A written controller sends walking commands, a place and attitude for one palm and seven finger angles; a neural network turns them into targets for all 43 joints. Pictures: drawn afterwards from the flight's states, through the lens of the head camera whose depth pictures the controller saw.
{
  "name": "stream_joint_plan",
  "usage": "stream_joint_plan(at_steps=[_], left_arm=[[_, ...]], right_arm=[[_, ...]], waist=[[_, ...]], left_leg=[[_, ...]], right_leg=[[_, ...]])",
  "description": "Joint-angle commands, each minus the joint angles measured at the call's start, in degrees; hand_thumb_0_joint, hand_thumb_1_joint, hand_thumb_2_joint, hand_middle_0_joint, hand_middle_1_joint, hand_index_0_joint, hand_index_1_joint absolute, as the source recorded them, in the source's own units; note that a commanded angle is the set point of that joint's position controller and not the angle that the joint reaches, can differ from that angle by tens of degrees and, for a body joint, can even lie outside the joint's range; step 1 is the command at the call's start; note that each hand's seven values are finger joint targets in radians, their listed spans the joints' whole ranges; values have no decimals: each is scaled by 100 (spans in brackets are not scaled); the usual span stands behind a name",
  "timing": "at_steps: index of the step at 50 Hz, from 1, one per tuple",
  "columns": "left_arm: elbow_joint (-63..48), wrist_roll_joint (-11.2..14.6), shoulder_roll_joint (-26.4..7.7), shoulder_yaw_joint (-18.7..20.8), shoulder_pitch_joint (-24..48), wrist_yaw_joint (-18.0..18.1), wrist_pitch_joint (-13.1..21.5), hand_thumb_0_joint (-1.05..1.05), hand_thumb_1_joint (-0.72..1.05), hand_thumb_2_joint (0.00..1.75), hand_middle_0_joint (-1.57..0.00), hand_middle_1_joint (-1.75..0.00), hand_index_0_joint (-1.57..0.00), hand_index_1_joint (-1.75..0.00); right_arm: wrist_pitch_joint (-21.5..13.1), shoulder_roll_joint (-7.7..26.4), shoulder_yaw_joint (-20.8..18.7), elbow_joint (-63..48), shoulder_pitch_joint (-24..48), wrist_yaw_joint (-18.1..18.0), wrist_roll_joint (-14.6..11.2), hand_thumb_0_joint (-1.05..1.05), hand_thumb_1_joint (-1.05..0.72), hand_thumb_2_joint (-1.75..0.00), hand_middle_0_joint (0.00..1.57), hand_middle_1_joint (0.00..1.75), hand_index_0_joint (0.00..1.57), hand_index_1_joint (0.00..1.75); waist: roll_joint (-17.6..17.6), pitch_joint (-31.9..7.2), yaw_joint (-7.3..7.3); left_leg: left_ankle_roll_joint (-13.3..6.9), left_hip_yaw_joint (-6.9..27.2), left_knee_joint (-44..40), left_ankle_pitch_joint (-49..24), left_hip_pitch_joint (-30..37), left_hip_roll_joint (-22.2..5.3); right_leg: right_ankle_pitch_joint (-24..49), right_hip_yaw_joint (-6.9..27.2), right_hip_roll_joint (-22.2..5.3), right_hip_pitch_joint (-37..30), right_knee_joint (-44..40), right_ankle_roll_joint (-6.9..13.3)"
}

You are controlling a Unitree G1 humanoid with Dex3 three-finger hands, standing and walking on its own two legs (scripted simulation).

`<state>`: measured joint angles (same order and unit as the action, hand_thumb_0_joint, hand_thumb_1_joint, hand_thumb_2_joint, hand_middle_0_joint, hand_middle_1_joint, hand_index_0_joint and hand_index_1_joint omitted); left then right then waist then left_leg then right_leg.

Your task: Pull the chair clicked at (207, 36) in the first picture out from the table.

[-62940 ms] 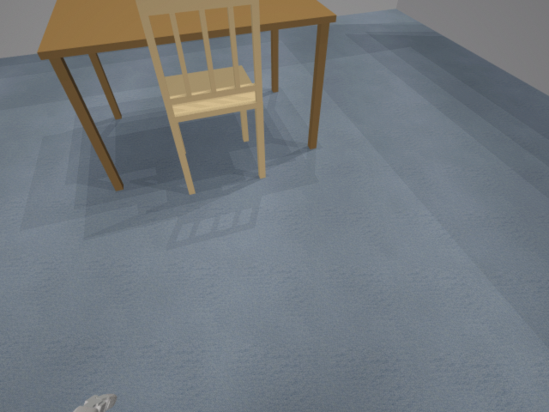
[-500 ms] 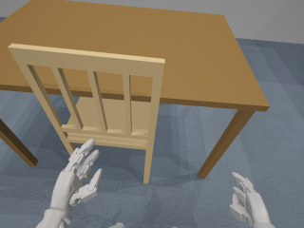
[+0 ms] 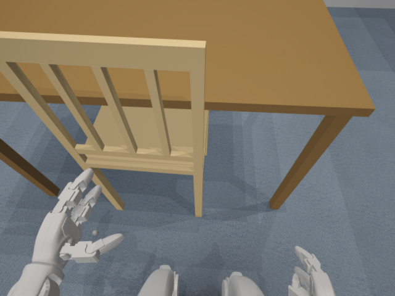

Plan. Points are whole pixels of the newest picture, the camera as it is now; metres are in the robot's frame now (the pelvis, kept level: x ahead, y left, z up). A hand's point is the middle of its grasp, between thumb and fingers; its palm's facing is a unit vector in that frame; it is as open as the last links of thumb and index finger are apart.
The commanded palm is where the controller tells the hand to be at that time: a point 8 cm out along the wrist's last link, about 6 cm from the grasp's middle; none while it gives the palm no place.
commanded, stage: raise the hand toward the chair's back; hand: left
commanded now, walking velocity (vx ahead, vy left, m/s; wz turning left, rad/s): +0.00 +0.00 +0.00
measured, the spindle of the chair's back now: (119, 116) +0.51 +0.22 +0.02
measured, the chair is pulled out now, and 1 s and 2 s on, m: -0.10 -0.10 -0.10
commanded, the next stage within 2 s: aim the fingers beside a spindle in 1.24 s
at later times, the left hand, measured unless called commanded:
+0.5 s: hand (69, 235) +0.22 +0.23 +0.04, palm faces -0.05 -1.00 -0.06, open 16.6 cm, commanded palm +0.20 +0.29 +0.05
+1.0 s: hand (66, 222) +0.24 +0.24 +0.06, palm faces -0.05 -1.00 -0.06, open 16.9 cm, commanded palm +0.22 +0.30 +0.06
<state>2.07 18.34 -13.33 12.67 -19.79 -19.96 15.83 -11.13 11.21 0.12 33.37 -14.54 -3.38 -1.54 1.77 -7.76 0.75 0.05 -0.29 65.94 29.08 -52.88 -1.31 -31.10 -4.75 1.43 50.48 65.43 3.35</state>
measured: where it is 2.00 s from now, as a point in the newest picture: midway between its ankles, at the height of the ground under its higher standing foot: outside the picture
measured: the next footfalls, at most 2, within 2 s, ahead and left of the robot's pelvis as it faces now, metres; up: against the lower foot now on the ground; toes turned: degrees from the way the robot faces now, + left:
none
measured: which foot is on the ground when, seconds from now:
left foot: down 0.00-1.00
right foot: down 0.00-1.00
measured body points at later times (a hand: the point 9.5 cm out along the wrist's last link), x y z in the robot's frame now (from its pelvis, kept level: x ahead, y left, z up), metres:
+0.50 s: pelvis +0.00 +0.04 +0.00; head +0.06 +0.05 +0.45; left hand +0.22 +0.29 +0.05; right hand +0.20 -0.18 -0.06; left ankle +0.03 +0.12 -0.65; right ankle +0.01 -0.08 -0.65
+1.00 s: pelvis +0.00 +0.04 +0.01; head +0.07 +0.05 +0.46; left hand +0.24 +0.29 +0.06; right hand +0.17 -0.21 -0.06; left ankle +0.03 +0.12 -0.65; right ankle +0.01 -0.08 -0.65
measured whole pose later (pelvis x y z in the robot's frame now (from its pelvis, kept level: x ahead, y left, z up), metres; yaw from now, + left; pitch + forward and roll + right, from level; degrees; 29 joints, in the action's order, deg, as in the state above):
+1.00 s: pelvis +0.00 +0.04 +0.01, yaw +1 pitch +15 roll -3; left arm 3.2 16.3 -16.8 12.4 -17.6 -18.3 19.3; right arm -12.3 15.0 1.0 31.3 -14.7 -2.9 -1.3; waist 1.8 -7.9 1.7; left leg -2.8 -0.1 63.3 28.1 -49.9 0.1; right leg -28.9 -4.9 0.3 45.8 60.0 0.7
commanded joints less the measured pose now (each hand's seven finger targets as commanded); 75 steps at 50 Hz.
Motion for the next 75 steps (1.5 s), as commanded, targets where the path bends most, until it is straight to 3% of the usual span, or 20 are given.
stream_joint_plan(at_steps=[1, 3, 6, 8, 10, 13, 14, 17, 21, 26, 29, 35, 40, 43, 50, 58, 66, 68, 70, 75], left_arm=[[-945, -54, -568, 337, -196, 292, 934, 0, -13, 46, -10, -14, -10, -14], [-776, -161, -546, 84, 10, 113, 1101, 0, -17, 44, -9, -13, -9, -13], [-940, -80, -733, 57, 37, -163, 1210, 0, -24, 41, -9, -12, -9, -12], [-1153, 1, -953, 244, 6, -203, 1165, 0, -29, 39, -8, -11, -8, -11], [-1580, 75, -1049, 408, 14, -92, 1165, 0, -34, 37, -8, -11, -8, -11], [-1764, 34, -1129, 570, 9, 226, 1100, 0, -41, 34, -7, -9, -7, -9], [-1804, 1, -977, 429, 1, 314, 1079, 0, -43, 33, -7, -9, -7, -9], [-1383, -153, -739, 149, 37, 418, 892, 0, -50, 30, -6, -8, -6, -8], [-931, -270, -772, -25, 268, 186, 596, 0, -50, 30, -6, -8, -6, -8], [-1510, -136, -1109, 297, 574, 91, 611, 0, -50, 30, -6, -8, -6, -8], [-1586, -84, -1186, 469, 638, 224, 730, 0, -50, 30, -6, -8, -6, -8], [-902, -150, -1032, 289, 772, 106, 714, 0, -50, 30, -6, -8, -6, -8], [-1010, -65, -1153, 371, 635, -83, 498, 0, -50, 30, -6, -8, -6, -8], [-1144, -3, -1286, 569, 588, 27, 561, 0, -50, 30, -6, -8, -6, -8], [-805, -103, -1101, 463, 683, 244, 811, 0, -50, 30, -6, -8, -6, -8], [-1102, -105, -1314, 522, 648, 108, 725, 0, -50, 30, -6, -8, -6, -8], [-715, -46, -1072, 446, 703, 130, 801, 0, -50, 30, -6, -8, -6, -8], [-550, -87, -1168, 476, 797, 66, 751, 0, -50, 30, -6, -8, -6, -8], [-522, -90, -1091, 342, 1089, -14, 743, 0, -50, 30, -6, -8, -6, -8], [-557, 16, -1299, 627, 1213, -58, 862, 0, -50, 30, -6, -8, -6, -8]], right_arm=[[-366, 738, -380, -843, 576, 35, 31, 0, -90, -90, 20, 30, 20, 30], [-392, 864, -389, -832, 529, 13, 26, 0, -90, -90, 20, 30, 20, 30], [-499, 1008, -403, -892, 421, -25, -11, 0, -90, -90, 20, 30, 20, 30], [-539, 1066, -410, -935, 414, -56, -20, 0, -90, -90, 20, 30, 20, 30], [-557, 1034, -403, -972, 419, -53, -14, 0, -90, -90, 20, 30, 20, 30], [-512, 1013, -395, -945, 455, -43, -7, 0, -90, -90, 20, 30, 20, 30], [-479, 978, -364, -971, 464, -30, 2, 0, -90, -90, 20, 30, 20, 30], [-373, 989, -325, -991, 490, -7, -2, 0, -90, -90, 20, 30, 20, 30], [-268, 1105, -254, -1132, 473, -24, -30, 0, -90, -90, 20, 30, 20, 30], [-317, 1115, -198, -1255, 418, -54, -14, 0, -90, -90, 20, 30, 20, 30], [-337, 1075, -161, -1194, 378, -39, 28, 0, -90, -90, 20, 30, 20, 30], [-352, 1160, -164, -1045, 364, -26, -9, 0, -90, -90, 20, 30, 20, 30], [-399, 1211, -204, -1123, 329, -25, -45, 0, -90, -90, 20, 30, 20, 30], [-439, 1182, -215, -1090, 335, -23, -23, 0, -90, -90, 20, 30, 20, 30], [-420, 1164, -222, -992, 315, 34, 6, 0, -90, -90, 20, 30, 20, 30], [-420, 1170, -231, -1042, 294, 11, -7, 0, -90, -90, 20, 30, 20, 30], [-389, 1110, -215, -944, 337, 4, -13, 0, -90, -90, 20, 30, 20, 30], [-367, 1145, -215, -927, 318, -8, -13, 0, -90, -90, 20, 30, 20, 30], [-371, 1160, -199, -932, 293, -18, -17, 0, -90, -90, 20, 30, 20, 30], [-401, 1144, -214, -913, 278, -26, 8, 0, -90, -90, 20, 30, 20, 30]], waist=[[-566, -1111, -39], [-485, -853, 77], [-76, -1295, 63], [34, -1569, -8], [332, -1862, -117], [459, -1819, -163], [472, -1731, -126], [347, -1198, 28], [38, -822, 121], [413, -1440, -21], [431, -1494, -53], [317, -1042, 105], [301, -1408, 28], [276, -1408, -43], [248, -1032, 69], [262, -1502, 57], [122, -1170, 133], [-40, -1200, 178], [88, -1200, 230], [102, -1593, 116]], left_leg=[[-156, 240, -499, -1606, 384, 122], [-196, 246, -394, -1450, 334, 115], [-212, 241, -507, -1285, 691, 120], [-223, 290, -568, -1523, 964, 99], [-196, 325, -724, -1764, 1324, 99], [-147, 417, -851, -1943, 1575, 70], [-123, 459, -916, -1959, 1651, 56], [-101, 520, -1034, -1499, 1495, 21], [-110, 601, -1200, -860, 1213, 19], [-48, 680, -1287, -1290, 1776, 9], [18, 743, -1303, -1561, 1892, -6], [-9, 735, -1330, -1093, 1571, -12], [-42, 672, -1400, -1399, 1808, 3], [-53, 619, -1372, -1581, 1779, 21], [-81, 527, -1272, -1307, 1450, 32], [-148, 433, -1166, -1766, 1640, 50], [-168, 320, -1040, -1533, 1305, 88], [-196, 296, -968, -1529, 1215, 86], [-198, 289, -927, -1520, 1217, 92], [-195, 243, -819, -1750, 1234, 103]], right_leg=[[2279, 737, -244, -1179, -1069, -408], [1753, 703, -189, -732, -1027, -338], [1185, 562, -165, -624, -1073, -225], [1395, 457, -99, -705, -990, -177], [1552, 327, -94, -818, -937, -152], [1515, 176, -45, -717, -877, -127], [1478, 121, -47, -633, -873, -133], [1111, 27, -50, -331, -972, -159], [717, 12, -34, -234, -1119, -161], [933, 36, -40, -480, -1121, -126], [1019, 3, -25, -488, -1083, -121], [792, -8, -36, -298, -1158, -138], [985, 28, -38, -656, -1320, -146], [1109, 48, -21, -800, -1339, -138], [980, 65, -45, -589, -1288, -147], [1482, 170, -45, -987, -1330, -158], [1485, 237, -77, -957, -1381, -179], [1518, 281, -73, -974, -1382, -192], [1547, 295, -90, -873, -1353, -199], [1827, 394, -109, -1149, -1293, -197]])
